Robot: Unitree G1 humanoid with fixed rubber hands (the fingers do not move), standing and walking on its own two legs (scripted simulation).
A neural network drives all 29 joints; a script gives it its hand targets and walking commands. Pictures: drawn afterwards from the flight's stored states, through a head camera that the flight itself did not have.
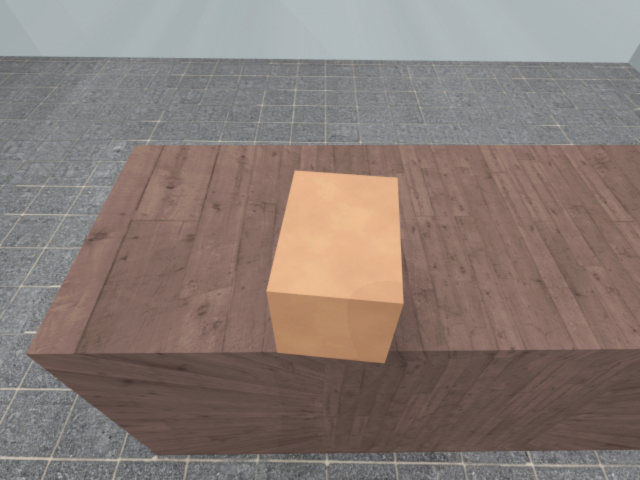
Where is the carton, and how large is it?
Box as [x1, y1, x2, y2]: [266, 171, 403, 362]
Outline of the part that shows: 294,171 266,291 277,352 384,362 403,303 397,178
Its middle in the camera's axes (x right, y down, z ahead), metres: +0.03 +0.03 +0.62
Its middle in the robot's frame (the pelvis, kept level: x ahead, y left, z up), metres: +0.44 +0.01 -0.02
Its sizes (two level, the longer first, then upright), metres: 0.245 0.172 0.175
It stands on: a pedestal, 0.67 m high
